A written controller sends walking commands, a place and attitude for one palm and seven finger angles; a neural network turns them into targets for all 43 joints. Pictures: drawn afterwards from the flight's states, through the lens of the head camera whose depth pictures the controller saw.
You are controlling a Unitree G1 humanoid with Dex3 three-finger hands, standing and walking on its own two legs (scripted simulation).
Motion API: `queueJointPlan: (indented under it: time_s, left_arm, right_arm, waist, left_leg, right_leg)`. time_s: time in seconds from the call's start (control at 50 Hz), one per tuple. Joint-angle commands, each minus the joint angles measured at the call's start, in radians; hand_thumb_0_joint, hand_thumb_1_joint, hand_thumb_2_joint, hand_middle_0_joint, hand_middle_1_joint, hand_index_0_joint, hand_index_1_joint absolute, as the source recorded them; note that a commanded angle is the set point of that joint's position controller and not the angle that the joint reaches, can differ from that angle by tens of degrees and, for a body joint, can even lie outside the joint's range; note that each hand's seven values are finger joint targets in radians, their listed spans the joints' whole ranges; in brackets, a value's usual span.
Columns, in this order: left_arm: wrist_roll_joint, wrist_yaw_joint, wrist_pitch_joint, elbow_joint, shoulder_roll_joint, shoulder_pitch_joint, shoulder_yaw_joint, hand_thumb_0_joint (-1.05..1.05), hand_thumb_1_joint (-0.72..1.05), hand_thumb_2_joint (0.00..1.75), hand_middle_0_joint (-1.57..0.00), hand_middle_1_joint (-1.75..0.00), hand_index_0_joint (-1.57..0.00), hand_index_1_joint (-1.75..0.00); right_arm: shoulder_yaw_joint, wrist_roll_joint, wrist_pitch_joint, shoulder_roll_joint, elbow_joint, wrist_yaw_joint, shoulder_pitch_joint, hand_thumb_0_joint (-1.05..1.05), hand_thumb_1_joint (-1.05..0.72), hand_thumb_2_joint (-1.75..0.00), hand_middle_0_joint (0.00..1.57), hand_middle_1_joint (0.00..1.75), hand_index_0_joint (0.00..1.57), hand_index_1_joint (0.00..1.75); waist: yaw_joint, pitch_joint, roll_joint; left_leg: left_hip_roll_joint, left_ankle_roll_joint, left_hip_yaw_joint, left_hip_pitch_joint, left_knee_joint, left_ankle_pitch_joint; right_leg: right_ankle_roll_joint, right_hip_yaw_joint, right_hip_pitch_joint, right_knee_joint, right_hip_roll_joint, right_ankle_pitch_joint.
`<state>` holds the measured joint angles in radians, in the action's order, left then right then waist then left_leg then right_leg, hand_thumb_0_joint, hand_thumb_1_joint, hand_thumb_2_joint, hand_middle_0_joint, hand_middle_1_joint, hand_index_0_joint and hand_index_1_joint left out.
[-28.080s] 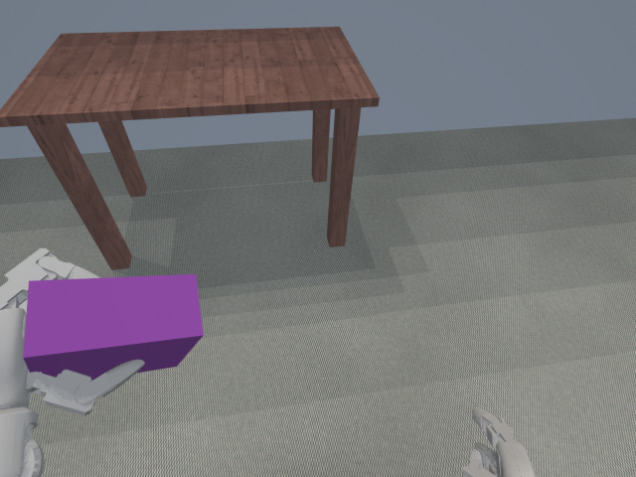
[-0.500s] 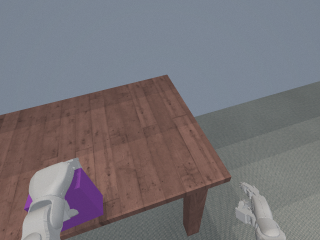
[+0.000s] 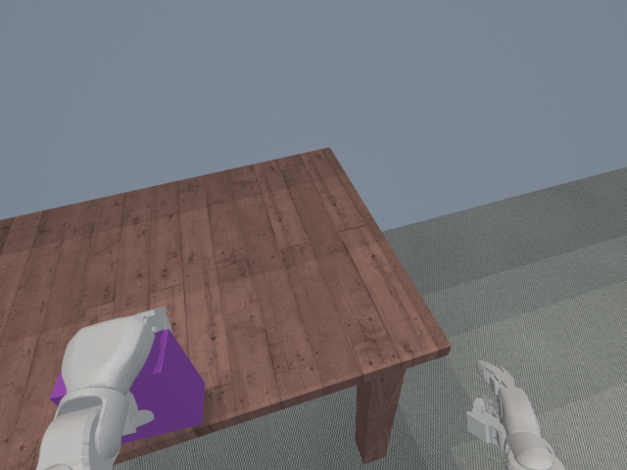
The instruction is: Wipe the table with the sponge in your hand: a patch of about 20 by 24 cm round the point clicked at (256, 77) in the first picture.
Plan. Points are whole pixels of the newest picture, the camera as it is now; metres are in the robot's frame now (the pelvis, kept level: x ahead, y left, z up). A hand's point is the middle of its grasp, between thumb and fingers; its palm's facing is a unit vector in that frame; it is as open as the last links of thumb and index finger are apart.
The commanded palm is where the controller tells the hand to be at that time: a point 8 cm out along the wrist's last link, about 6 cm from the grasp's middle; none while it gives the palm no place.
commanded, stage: move the sponge above the wiping area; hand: left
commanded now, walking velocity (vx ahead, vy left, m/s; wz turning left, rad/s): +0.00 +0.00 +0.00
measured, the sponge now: (145, 398) +0.18 +0.27 -0.01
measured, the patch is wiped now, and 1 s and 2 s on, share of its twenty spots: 0.00 0.00 0.00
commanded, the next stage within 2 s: lower the sponge onto the table in 0.94 s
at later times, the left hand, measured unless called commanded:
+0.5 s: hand (126, 355) +0.20 +0.28 +0.07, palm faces +0.04 -0.07 -1.00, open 10.0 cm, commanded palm +0.17 +0.28 +0.13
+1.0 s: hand (107, 351) +0.20 +0.30 +0.08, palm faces +0.08 -0.08 -0.99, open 10.0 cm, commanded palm +0.16 +0.28 +0.13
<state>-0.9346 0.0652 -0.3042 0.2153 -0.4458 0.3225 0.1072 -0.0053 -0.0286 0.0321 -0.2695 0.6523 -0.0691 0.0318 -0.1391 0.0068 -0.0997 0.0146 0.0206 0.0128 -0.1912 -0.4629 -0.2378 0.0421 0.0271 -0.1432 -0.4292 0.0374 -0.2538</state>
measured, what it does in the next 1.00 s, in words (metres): stands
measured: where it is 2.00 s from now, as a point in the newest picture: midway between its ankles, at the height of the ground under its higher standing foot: outside the picture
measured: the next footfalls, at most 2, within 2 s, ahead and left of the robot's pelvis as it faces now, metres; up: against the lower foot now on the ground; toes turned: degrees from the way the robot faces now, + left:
none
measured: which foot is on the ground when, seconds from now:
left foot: down 0.00-1.00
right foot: down 0.00-1.00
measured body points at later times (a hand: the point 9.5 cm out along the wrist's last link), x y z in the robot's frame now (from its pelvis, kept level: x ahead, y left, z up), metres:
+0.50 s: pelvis +0.00 +0.00 +0.00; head -0.01 -0.04 +0.45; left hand +0.19 +0.28 +0.12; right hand +0.24 -0.20 -0.08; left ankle +0.01 +0.11 -0.74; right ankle -0.01 -0.10 -0.74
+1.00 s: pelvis +0.00 +0.00 +0.00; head -0.01 -0.04 +0.45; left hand +0.19 +0.30 +0.13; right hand +0.25 -0.20 -0.08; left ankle +0.01 +0.11 -0.74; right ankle -0.01 -0.10 -0.74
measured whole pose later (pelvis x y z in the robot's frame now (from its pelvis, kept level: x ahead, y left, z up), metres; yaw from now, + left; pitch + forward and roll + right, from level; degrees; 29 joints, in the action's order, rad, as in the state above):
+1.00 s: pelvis +0.00 +0.00 +0.00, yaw -1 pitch -2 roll +0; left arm -0.90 0.15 -0.39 0.22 -0.44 0.31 0.03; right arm -0.01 -0.06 0.07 -0.25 0.67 -0.04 0.02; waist -0.13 0.02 -0.11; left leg 0.02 0.02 0.00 -0.18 -0.46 -0.24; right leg 0.04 0.01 -0.14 -0.42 0.04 -0.26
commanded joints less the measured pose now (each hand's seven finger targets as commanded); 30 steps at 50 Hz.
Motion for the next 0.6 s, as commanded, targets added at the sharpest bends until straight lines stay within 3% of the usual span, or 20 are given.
queueJointPlan:
  time_s: [0.0, 0.02, 0.04, 0.1, 0.12, 0.16, 0.2, 0.22, 0.26, 0.3, 0.32, 0.34, 0.38, 0.4, 0.42, 0.44, 0.46, 0.5, 0.52, 0.58]
  left_arm:
    - [-0.046, 0.129, 0.001, 0.164, -0.271, -0.248, -0.275, 0.00, 0.10, 1.30, -1.20, -1.60, -1.20, -1.60]
    - [-0.025, 0.133, -0.014, 0.166, -0.203, -0.238, -0.227, 0.00, 0.10, 1.30, -1.20, -1.60, -1.20, -1.60]
    - [-0.007, 0.136, -0.039, 0.122, -0.220, -0.193, -0.252, 0.00, 0.10, 1.30, -1.20, -1.60, -1.20, -1.60]
    - [0.050, 0.106, -0.125, 0.072, -0.176, -0.093, -0.227, 0.00, 0.10, 1.30, -1.20, -1.60, -1.20, -1.60]
    - [0.060, 0.085, -0.146, 0.084, -0.152, -0.100, -0.188, 0.00, 0.10, 1.30, -1.20, -1.60, -1.20, -1.60]
    - [0.062, 0.045, -0.164, 0.130, -0.132, -0.092, -0.137, 0.00, 0.10, 1.30, -1.20, -1.60, -1.20, -1.60]
    - [0.046, 0.012, -0.169, 0.155, -0.148, -0.106, -0.126, 0.00, 0.10, 1.30, -1.20, -1.60, -1.20, -1.60]
    - [0.039, 0.003, -0.150, 0.184, -0.137, -0.131, -0.104, 0.00, 0.10, 1.30, -1.20, -1.60, -1.20, -1.60]
    - [0.011, 0.002, -0.096, 0.203, -0.170, -0.210, -0.113, 0.00, 0.10, 1.30, -1.20, -1.60, -1.20, -1.60]
    - [-0.022, 0.032, -0.034, 0.266, -0.251, -0.275, -0.184, 0.00, 0.10, 1.30, -1.20, -1.60, -1.20, -1.60]
    - [-0.036, 0.051, -0.003, 0.283, -0.222, -0.279, -0.166, 0.00, 0.10, 1.30, -1.20, -1.60, -1.20, -1.60]
    - [-0.052, 0.076, 0.016, 0.232, -0.268, -0.266, -0.220, 0.00, 0.10, 1.30, -1.20, -1.60, -1.20, -1.60]
    - [-0.065, 0.111, 0.027, 0.194, -0.248, -0.298, -0.221, 0.00, 0.10, 1.30, -1.20, -1.60, -1.20, -1.60]
    - [-0.061, 0.125, 0.015, 0.193, -0.277, -0.315, -0.254, 0.00, 0.10, 1.30, -1.20, -1.60, -1.20, -1.60]
    - [-0.049, 0.136, 0.010, 0.181, -0.216, -0.317, -0.212, 0.00, 0.10, 1.30, -1.20, -1.60, -1.20, -1.60]
    - [-0.041, 0.141, -0.010, 0.140, -0.238, -0.280, -0.241, 0.00, 0.10, 1.30, -1.20, -1.60, -1.20, -1.60]
    - [-0.017, 0.137, -0.029, 0.128, -0.192, -0.279, -0.202, 0.00, 0.10, 1.30, -1.20, -1.60, -1.20, -1.60]
    - [0.024, 0.121, -0.090, 0.065, -0.201, -0.202, -0.229, 0.00, 0.10, 1.30, -1.20, -1.60, -1.20, -1.60]
    - [0.043, 0.102, -0.112, 0.059, -0.152, -0.201, -0.178, 0.00, 0.10, 1.30, -1.20, -1.60, -1.20, -1.60]
    - [0.048, 0.042, -0.169, 0.055, -0.145, -0.187, -0.128, 0.00, 0.10, 1.30, -1.20, -1.60, -1.20, -1.60]
  right_arm:
    - [0.029, -0.005, -0.052, -0.085, -0.151, 0.000, -0.215, 0.00, -0.90, -0.90, 0.20, 0.30, 0.20, 0.30]
    - [0.029, -0.014, -0.052, -0.072, -0.159, 0.004, -0.216, 0.00, -0.90, -0.90, 0.20, 0.30, 0.20, 0.30]
    - [0.032, -0.018, -0.048, -0.080, -0.153, 0.007, -0.218, 0.00, -0.90, -0.90, 0.20, 0.30, 0.20, 0.30]
    - [0.025, -0.028, -0.032, -0.091, -0.154, 0.018, -0.279, 0.00, -0.90, -0.90, 0.20, 0.30, 0.20, 0.30]
    - [0.019, -0.033, -0.026, -0.091, -0.159, 0.023, -0.272, 0.00, -0.90, -0.90, 0.20, 0.30, 0.20, 0.30]
    - [0.017, -0.035, -0.020, -0.092, -0.174, 0.025, -0.272, 0.00, -0.90, -0.90, 0.20, 0.30, 0.20, 0.30]
    - [0.011, -0.031, -0.021, -0.093, -0.184, 0.024, -0.289, 0.00, -0.90, -0.90, 0.20, 0.30, 0.20, 0.30]
    - [0.011, -0.029, -0.025, -0.088, -0.189, 0.022, -0.257, 0.00, -0.90, -0.90, 0.20, 0.30, 0.20, 0.30]
    - [0.014, -0.016, -0.035, -0.086, -0.185, 0.015, -0.231, 0.00, -0.90, -0.90, 0.20, 0.30, 0.20, 0.30]
    - [0.017, -0.005, -0.050, -0.082, -0.182, 0.004, -0.229, 0.00, -0.90, -0.90, 0.20, 0.30, 0.20, 0.30]
    - [0.018, -0.001, -0.061, -0.068, -0.188, -0.001, -0.206, 0.00, -0.90, -0.90, 0.20, 0.30, 0.20, 0.30]
    - [0.024, 0.003, -0.064, -0.071, -0.172, -0.005, -0.192, 0.00, -0.90, -0.90, 0.20, 0.30, 0.20, 0.30]
    - [0.032, 0.003, -0.059, -0.075, -0.158, -0.006, -0.191, 0.00, -0.90, -0.90, 0.20, 0.30, 0.20, 0.30]
    - [0.028, -0.003, -0.059, -0.080, -0.154, -0.006, -0.212, 0.00, -0.90, -0.90, 0.20, 0.30, 0.20, 0.30]
    - [0.028, -0.011, -0.063, -0.068, -0.158, -0.004, -0.208, 0.00, -0.90, -0.90, 0.20, 0.30, 0.20, 0.30]
    - [0.034, -0.014, -0.060, -0.078, -0.149, -0.002, -0.210, 0.00, -0.90, -0.90, 0.20, 0.30, 0.20, 0.30]
    - [0.028, -0.020, -0.055, -0.077, -0.150, 0.001, -0.229, 0.00, -0.90, -0.90, 0.20, 0.30, 0.20, 0.30]
    - [0.024, -0.026, -0.045, -0.088, -0.146, 0.006, -0.269, 0.00, -0.90, -0.90, 0.20, 0.30, 0.20, 0.30]
    - [0.019, -0.033, -0.039, -0.085, -0.149, 0.009, -0.263, 0.00, -0.90, -0.90, 0.20, 0.30, 0.20, 0.30]
    - [0.011, -0.036, -0.020, -0.097, -0.157, 0.013, -0.276, 0.00, -0.90, -0.90, 0.20, 0.30, 0.20, 0.30]
  waist:
    - [-0.005, 0.140, -0.009]
    - [0.006, 0.157, 0.000]
    - [-0.007, 0.155, 0.029]
    - [-0.016, 0.136, 0.069]
    - [0.000, 0.148, 0.079]
    - [0.016, 0.151, 0.095]
    - [0.020, 0.130, 0.078]
    - [0.035, 0.144, 0.083]
    - [0.039, 0.142, 0.090]
    - [0.021, 0.167, 0.057]
    - [0.019, 0.203, 0.026]
    - [0.008, 0.187, 0.037]
    - [0.010, 0.164, 0.010]
    - [0.005, 0.160, -0.022]
    - [0.013, 0.181, -0.013]
    - [0.003, 0.164, -0.002]
    - [0.009, 0.161, -0.006]
    - [-0.009, 0.134, 0.025]
    - [0.009, 0.140, 0.059]
    - [0.020, 0.126, 0.083]
  left_leg:
    - [0.006, 0.015, 0.081, 0.090, 0.058, 0.206]
    - [0.000, 0.017, 0.067, 0.081, 0.062, 0.215]
    - [0.003, 0.013, 0.067, 0.069, 0.063, 0.223]
    - [0.013, 0.014, 0.062, 0.054, 0.067, 0.231]
    - [0.010, 0.015, 0.053, 0.043, 0.068, 0.231]
    - [0.015, 0.022, 0.056, 0.040, 0.064, 0.244]
    - [0.016, 0.029, 0.066, 0.050, 0.063, 0.225]
    - [0.013, 0.036, 0.061, 0.047, 0.059, 0.218]
    - [0.012, 0.041, 0.067, 0.067, 0.051, 0.208]
    - [0.008, 0.042, 0.082, 0.097, 0.052, 0.192]
    - [0.008, 0.043, 0.073, 0.109, 0.046, 0.204]
    - [0.007, 0.036, 0.072, 0.109, 0.040, 0.207]
    - [0.005, 0.024, 0.066, 0.109, 0.042, 0.197]
    - [0.008, 0.022, 0.081, 0.107, 0.057, 0.176]
    - [0.005, 0.022, 0.069, 0.102, 0.058, 0.186]
    - [0.005, 0.016, 0.070, 0.093, 0.059, 0.195]
    - [0.008, 0.014, 0.070, 0.087, 0.068, 0.203]
    - [0.013, 0.013, 0.072, 0.071, 0.081, 0.196]
    - [0.010, 0.017, 0.057, 0.055, 0.080, 0.197]
    - [0.015, 0.019, 0.063, 0.039, 0.084, 0.205]
  right_leg:
    - [0.061, -0.146, -0.027, 0.087, -0.003, 0.117]
    - [0.046, -0.108, -0.007, 0.074, -0.018, 0.136]
    - [0.042, -0.105, 0.004, 0.074, -0.020, 0.151]
    - [0.035, -0.117, 0.035, 0.076, -0.024, 0.205]
    - [0.024, -0.094, 0.044, 0.067, -0.033, 0.221]
    - [0.018, -0.094, 0.053, 0.060, -0.037, 0.255]
    - [0.025, -0.111, 0.027, 0.070, -0.028, 0.218]
    - [0.019, -0.089, 0.024, 0.067, -0.031, 0.198]
    - [0.019, -0.092, -0.009, 0.077, -0.028, 0.173]
    - [0.034, -0.126, -0.015, 0.082, -0.012, 0.128]
    - [0.032, -0.101, -0.006, 0.073, -0.020, 0.124]
    - [0.038, -0.112, -0.021, 0.080, -0.015, 0.114]
    - [0.047, -0.126, -0.040, 0.091, -0.011, 0.101]
    - [0.057, -0.144, -0.031, 0.095, -0.002, 0.082]
    - [0.047, -0.114, -0.018, 0.082, -0.013, 0.095]
    - [0.049, -0.118, -0.020, 0.084, -0.011, 0.102]
    - [0.042, -0.104, -0.007, 0.086, -0.020, 0.127]
    - [0.042, -0.114, 0.013, 0.091, -0.017, 0.134]
    - [0.028, -0.091, 0.023, 0.085, -0.027, 0.153]
    - [0.020, -0.092, 0.031, 0.082, -0.034, 0.189]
